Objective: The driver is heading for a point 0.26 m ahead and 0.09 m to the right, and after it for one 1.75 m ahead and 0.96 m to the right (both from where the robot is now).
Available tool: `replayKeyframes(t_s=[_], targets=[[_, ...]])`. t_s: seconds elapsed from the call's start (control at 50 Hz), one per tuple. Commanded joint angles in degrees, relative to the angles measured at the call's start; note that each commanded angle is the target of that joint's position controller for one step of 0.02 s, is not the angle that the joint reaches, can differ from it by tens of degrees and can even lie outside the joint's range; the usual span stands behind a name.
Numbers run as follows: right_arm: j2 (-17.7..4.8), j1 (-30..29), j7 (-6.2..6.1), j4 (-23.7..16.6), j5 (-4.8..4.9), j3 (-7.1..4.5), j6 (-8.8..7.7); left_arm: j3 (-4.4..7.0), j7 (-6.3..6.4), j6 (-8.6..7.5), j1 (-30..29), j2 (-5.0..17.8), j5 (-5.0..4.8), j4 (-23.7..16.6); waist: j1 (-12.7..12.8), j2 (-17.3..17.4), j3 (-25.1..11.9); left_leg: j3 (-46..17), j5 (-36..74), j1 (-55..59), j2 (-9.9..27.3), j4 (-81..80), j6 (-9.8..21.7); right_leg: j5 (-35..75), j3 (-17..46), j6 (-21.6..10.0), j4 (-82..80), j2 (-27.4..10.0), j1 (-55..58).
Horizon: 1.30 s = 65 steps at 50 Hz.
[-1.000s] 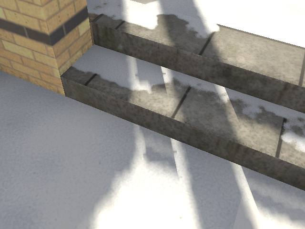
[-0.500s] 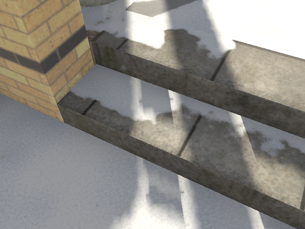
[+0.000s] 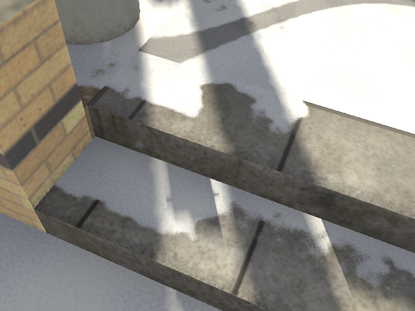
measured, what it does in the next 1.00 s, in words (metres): climbs, turning right: right foot, then left foot 0.16 m higher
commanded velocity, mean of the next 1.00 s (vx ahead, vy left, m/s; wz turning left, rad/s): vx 0.50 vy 0.00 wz -0.55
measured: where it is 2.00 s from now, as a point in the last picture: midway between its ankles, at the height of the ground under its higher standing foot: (364, 133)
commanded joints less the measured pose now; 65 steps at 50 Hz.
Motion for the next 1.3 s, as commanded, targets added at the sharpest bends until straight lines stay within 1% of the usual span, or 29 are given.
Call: replayKeyframes(t_s=[0.02,0.14,0.24,0.28,0.3,0.32,0.34,0.38,0.44,0.52,0.6,0.64,0.68,0.74,0.76,0.78,0.82,0.84,0.86,0.88,0.9,0.92,0.94,0.96,1.0,1.06,1.16,1.22,1.3], targets=[[-6.02,3.28,-0.39,-0.48,0.71,-1.31,-1.54,0.46,-0.82,0.59,-0.09,1.45,0.38,-2.5,0.25,7.18,-0.41,-7.0,21.19,5.66,15.09,-9.64,3.71,5.21,0.37,1.16,1.4,-2.47,-8.51],[-6.67,4.15,-0.8,1.67,0.64,-1.35,-1.53,-1.03,-1.88,0.22,-13.17,-0.46,0.33,-7.43,-1.63,6.93,2.59,2.43,25.92,4.68,12.85,-10.0,3.17,15.1,-4.81,1.9,-19.05,-1.4,-5.49],[-9.16,4.83,-1.54,2.28,0.42,-1.95,-0.41,-0.43,-0.66,0.95,-8.78,1.91,1.16,-7.18,1.01,8.11,-1.52,5.4,53.27,10.44,15.95,4.7,2.86,4.55,-9.1,-3.76,-20.74,3.98,3.39],[-10.87,2.84,-1.39,1.49,0.62,-2.47,1.07,0.67,-0.05,0.01,1.69,3.06,1.16,-4.44,5.79,7.26,-6.62,5.68,52.18,8.15,15.52,22.95,1.95,4.09,-9.26,-6.74,-27.25,7.53,14.59],[-10.58,1.68,-1.02,0.3,0.77,-2.4,1.34,2.33,0.71,-0.46,9.63,6.73,1.68,-2.31,9.79,3.59,-9.95,5.67,36.7,-1.29,13.16,39.24,-0.19,5.87,-4.18,-8.51,-31.84,5.66,26.08],[-2.54,4.65,-0.46,-1.65,-0.52,-0.78,0.95,3.9,1.36,-0.56,7.76,14.42,1.66,-2.48,4.03,-10.11,-9.12,3.9,-19.86,-19.64,4.38,59.23,-2.84,26.82,17.44,-12.83,-30.98,-10.94,34.56],[-4.52,3.17,-0.02,-4.35,-0.07,-0.84,0.81,4.68,0.98,0.05,8.88,16.71,-0.08,-3.47,5.09,-8.53,-16.09,-8.27,-20.25,-31.1,-0.84,67.2,-3.81,18.32,38.95,-21.35,-41.58,-16.49,39.93],[-6.11,-2.89,0.34,-5.15,-0.52,-1.07,-0.08,3.21,1.6,0.79,2.92,9.41,-0.91,-4.31,3.11,-0.07,-2.48,-9.12,-10.41,-37.82,4.32,67.29,-3.87,2.29,30.4,-18.08,-46.04,-13.92,28.28],[-3.5,-1.43,0.59,-5.86,-1.96,-0.33,2.1,1.59,2.13,-0.22,-0.08,5.38,-1.36,-4.73,-1.67,2.98,-2.37,-9.12,-5.8,-34.41,5.96,71.13,-4.99,20.83,20.12,-13.62,-44.51,-7.65,17.97],[-1.78,-4.62,0.77,-9.58,-2.21,0.31,4.27,1.64,2.47,-1.73,3.98,7.31,-1.03,-3.9,-1.59,2.76,-2.85,-7.01,-3.52,-41.1,5.98,72.4,-6.07,29.93,16.08,-11.77,-41.96,-3.44,15.35],[3.07,-20.29,-0.83,-18.49,-2.36,2.58,4.91,0.76,2.88,-1.92,14.75,6.55,-0.14,-1.37,5.11,-3.7,-0.01,-5.45,-18.05,-74.53,4.43,104.9,-4.63,12.29,29.38,-16.45,-42.91,-8.65,28.68],[4.1,-27.21,-1.53,-23.34,-2.63,3.93,4.01,0.08,2.95,-2.64,18.72,5.83,0.11,0.44,5.93,-0.34,2.62,-8.12,-23.52,-86.19,4.81,107.42,-2.32,4.24,30.16,-14.56,-43.79,-9.79,32.6],[4.5,-30.23,-1.15,-26.53,-2.55,5.28,3.52,-0.67,2.92,-2.68,17.94,5.31,-0.35,1.81,4.9,1.61,4.02,-5.24,-22.9,-80.37,4.72,94.07,-2.03,-0.43,25.73,-10.98,-47.56,-5.11,25.84],[4.42,-29.33,-0.35,-30.45,-2.85,6.02,5.27,-0.37,4.59,-1.62,15.46,7.28,-1.62,1.26,3.59,0.99,0.07,-2.89,-17.86,-57.76,4.09,74.41,-2.09,21.48,24.16,-12.18,-58.79,-6.28,17.87],[4.52,-25.34,-0.18,-27.63,-3.01,5.44,5.97,-0.65,4.57,-0.93,14.2,5.44,-1.89,0.52,2.95,0.79,-4.67,0.11,-15.45,-46.78,2.4,71.85,-1.16,40.99,16.3,-10.7,-57.1,-3.48,19.42],[4.26,-19.61,-0.49,-27.48,-1.3,5.45,5.54,-0.3,4.36,-1.16,8.51,6.42,-1.86,-2.6,-2.08,-1.96,-6.59,0.14,-11.72,-29.6,0.65,58.11,0.43,65.85,12.51,-8.9,-52.99,-2.47,12.64],[-1.17,0.04,-1.87,-21.82,0.32,1.74,5.53,2.09,3.91,-2.55,6.26,11.71,-2.38,-3.64,-11.07,-8.69,-20.66,-6.39,-11.14,-6.12,-2.16,49.68,1.59,98.65,15.72,-6.37,-33.43,-5.48,18.78],[-4.56,6.81,-1.63,-19.09,-0.17,0.04,4.65,3.29,3.0,-3.52,2.46,13.66,-2.94,-4.72,-15.13,-5.68,-23.29,-8.35,-13.54,-0.76,-2.38,38.0,2.02,93.38,14.61,-5.48,-20.01,-4.41,21.17],[-9.02,9.2,-1.7,-16.54,-2.19,-1.38,3.38,2.34,1.49,-4.96,1.76,6.58,-2.74,-7.03,-12.66,10.1,-22.92,-28.55,-17.19,6.98,8.48,22.93,5.9,51.09,13.61,-3.52,0.17,4.4,8.15],[-13.66,5.62,-2.49,-16.01,-1.19,-2.99,4.77,1.86,-0.02,-4.86,5.53,2.99,-0.96,-10.82,-6.62,29.99,-28.95,-61.4,-12.09,6.41,22.94,2.81,11.03,5.63,11.49,-0.2,25.5,13.58,-2.08],[-7.15,-2.61,-2.41,-17.56,0.57,-2.08,5.7,2.16,-0.68,-4.1,6.11,3.35,2.33,-11.27,-3.01,17.43,-22.51,-62.68,-21.73,0.01,22.17,3.09,13.49,4.16,11.48,-0.27,38.27,9.8,-8.77],[-1.56,-5.93,-2.54,-15.48,0.92,-0.82,5.58,1.6,-0.69,-2.96,2.63,0.47,3.12,-12.39,-0.9,8.64,-10.44,-54.17,-36.58,-9.25,20.48,5.26,13.06,5.91,7.42,-0.71,42.06,6.7,-15.19],[4.91,0.67,2.26,-11.62,-1.22,3.02,2.65,-0.22,-3.98,-1.94,2.28,0.67,-1.27,-7.59,-7.09,4.41,4.74,-46.87,-29.69,-18.02,17.48,4.68,15.3,14.99,19.99,-5.32,53.57,8.73,-28.95],[6.34,1.28,3.44,-5.87,-2.34,2.16,1.77,-0.99,-4.94,-2.03,5.82,-0.66,-0.66,-7.51,-3.33,2.26,0.04,-43.16,-15.79,-14.19,18.78,3.87,15.87,18.76,19.16,-8.68,56.05,8.21,-31.9],[7.83,-4.47,3.0,-0.62,-1.3,2.15,0.44,-2.88,-5.14,-1.62,6.05,-5.23,1.02,-8.0,2.46,-0.55,-1.76,-28.59,-11.66,-16.02,15.14,2.47,11.61,17.66,18.24,-12.13,51.37,5.35,-35.39],[6.34,-6.83,3.18,2.56,-2.88,2.5,-0.86,-2.62,-4.77,-0.05,1.05,-0.47,-0.57,-10.43,5.44,0.14,-5.71,-12.51,-10.65,-19.16,12.33,-1.64,7.39,16.67,11.27,-10.49,46.62,1.89,-36.37],[3.31,14.22,2.53,10.28,-5.7,3.12,-0.96,-4.49,-3.93,-0.16,-11.85,-3.08,0.26,-12.14,-4.33,6.51,-3.72,-10.8,-0.68,2.69,13.0,-3.22,10.12,8.31,7.37,-9.57,61.97,3.62,-59.6],[5.27,18.99,3.92,13.21,-7.33,4.34,-0.41,-5.55,-1.31,-0.76,-18.84,-3.9,-0.29,-14.53,-5.04,4.26,-0.88,-12.77,-1.62,15.19,15.79,-5.93,10.52,4.41,9.74,-12.13,56.02,2.37,-73.07],[5.43,23.18,4.91,16.07,-8.44,5.17,-0.11,-6.84,-1.3,1.25,-30.77,-3.33,-0.25,-20.09,-5.57,3.26,-1.88,-8.64,3.59,13.3,16.09,-12.21,9.45,10.72,0.91,-11.82,39.57,-2.11,-68.53]])
Next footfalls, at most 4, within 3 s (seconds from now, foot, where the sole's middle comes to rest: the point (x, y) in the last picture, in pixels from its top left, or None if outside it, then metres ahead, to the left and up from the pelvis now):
0.30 right None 0.27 -0.10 -0.78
0.84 left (237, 242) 0.65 -0.08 -0.63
1.44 right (380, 174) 0.81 -0.52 -0.47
1.98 left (361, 88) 1.21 -0.56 -0.47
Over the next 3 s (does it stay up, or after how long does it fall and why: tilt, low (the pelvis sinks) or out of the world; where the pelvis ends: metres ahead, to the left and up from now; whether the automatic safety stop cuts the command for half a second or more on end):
stays up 1.48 -0.78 0.29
